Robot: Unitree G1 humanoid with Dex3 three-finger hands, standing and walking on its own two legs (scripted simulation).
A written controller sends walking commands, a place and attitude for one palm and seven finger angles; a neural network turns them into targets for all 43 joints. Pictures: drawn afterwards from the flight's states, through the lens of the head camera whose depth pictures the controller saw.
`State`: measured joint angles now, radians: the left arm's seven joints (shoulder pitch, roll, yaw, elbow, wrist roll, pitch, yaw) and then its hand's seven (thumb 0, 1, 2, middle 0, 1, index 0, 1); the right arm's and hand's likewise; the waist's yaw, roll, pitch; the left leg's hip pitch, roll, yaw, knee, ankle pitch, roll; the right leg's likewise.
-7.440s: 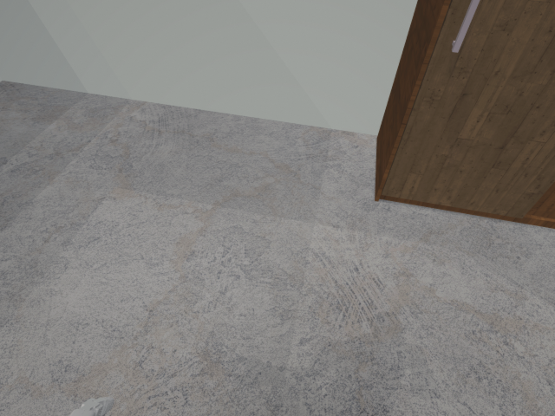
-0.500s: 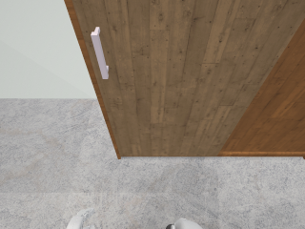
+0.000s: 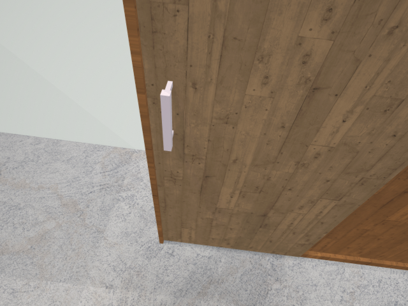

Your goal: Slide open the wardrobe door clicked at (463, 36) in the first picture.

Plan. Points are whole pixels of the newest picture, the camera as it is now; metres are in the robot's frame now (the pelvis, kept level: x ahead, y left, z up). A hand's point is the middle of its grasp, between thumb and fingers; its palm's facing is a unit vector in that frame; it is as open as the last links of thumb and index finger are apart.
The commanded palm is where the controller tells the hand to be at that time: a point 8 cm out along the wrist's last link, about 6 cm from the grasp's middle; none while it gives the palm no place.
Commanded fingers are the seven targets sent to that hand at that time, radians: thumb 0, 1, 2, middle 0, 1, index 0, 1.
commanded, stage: come to a stop and stand still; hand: left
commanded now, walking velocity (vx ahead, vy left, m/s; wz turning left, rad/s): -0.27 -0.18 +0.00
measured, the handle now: (168, 118) +0.46 +0.14 +0.10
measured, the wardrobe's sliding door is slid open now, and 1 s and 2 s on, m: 0.00 0.00 0.00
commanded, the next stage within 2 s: none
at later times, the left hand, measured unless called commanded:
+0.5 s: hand out of the picture -0.02 +0.11 -0.15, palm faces +0.02 -0.97 -0.25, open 7.3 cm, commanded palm none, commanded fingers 0.00 0.90 0.90 -0.20 -0.30 -0.20 -0.30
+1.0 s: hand out of the picture -0.04 +0.13 -0.17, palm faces +0.04 -0.98 -0.19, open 7.3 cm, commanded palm none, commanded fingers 0.00 0.90 0.90 -0.20 -0.30 -0.20 -0.30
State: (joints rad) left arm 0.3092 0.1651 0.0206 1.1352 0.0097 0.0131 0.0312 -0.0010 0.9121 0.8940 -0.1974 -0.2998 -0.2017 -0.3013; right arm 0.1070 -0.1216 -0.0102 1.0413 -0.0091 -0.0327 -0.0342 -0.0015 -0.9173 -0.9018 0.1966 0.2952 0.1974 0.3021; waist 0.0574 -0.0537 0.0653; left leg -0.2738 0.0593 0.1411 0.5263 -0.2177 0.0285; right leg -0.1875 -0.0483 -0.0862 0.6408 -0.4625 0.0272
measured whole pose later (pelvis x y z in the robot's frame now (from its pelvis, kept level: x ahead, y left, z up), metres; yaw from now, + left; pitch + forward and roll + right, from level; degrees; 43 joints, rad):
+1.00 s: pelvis -0.05 -0.04 +0.00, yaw +1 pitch -1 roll +0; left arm 0.23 0.15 0.03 1.14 0.01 0.01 0.02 0.01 0.92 0.89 -0.20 -0.30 -0.20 -0.30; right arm 0.28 -0.12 -0.02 1.13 -0.01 -0.01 -0.05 0.01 -0.93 -0.90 0.20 0.30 0.20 0.30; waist -0.01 0.01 0.05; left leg -0.10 0.04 0.04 0.44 -0.32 -0.03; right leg -0.21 -0.02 -0.09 0.48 -0.25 -0.01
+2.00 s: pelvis -0.07 -0.04 +0.01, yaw +1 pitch -2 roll +0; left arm 0.24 0.16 0.01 1.14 0.01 -0.01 0.02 0.00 0.91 0.89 -0.20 -0.30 -0.20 -0.30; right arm 0.29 -0.14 -0.01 1.15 -0.01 -0.01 -0.04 0.00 -0.91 -0.90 0.20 0.30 0.20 0.30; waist 0.00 0.00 0.06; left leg -0.10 0.05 0.03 0.39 -0.26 -0.03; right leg -0.18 -0.01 -0.09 0.38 -0.18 -0.02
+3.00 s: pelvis -0.10 -0.04 +0.00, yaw +2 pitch -2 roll +1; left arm 0.29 0.15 0.00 1.10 0.01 -0.01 0.02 0.00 0.91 0.89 -0.20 -0.30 -0.20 -0.30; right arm 0.30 -0.15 0.01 1.09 -0.01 -0.01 -0.02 0.00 -0.91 -0.90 0.20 0.30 0.20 0.30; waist 0.00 0.00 0.04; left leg -0.17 0.02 0.02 0.45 -0.25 -0.02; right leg -0.25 -0.04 -0.10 0.46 -0.18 -0.02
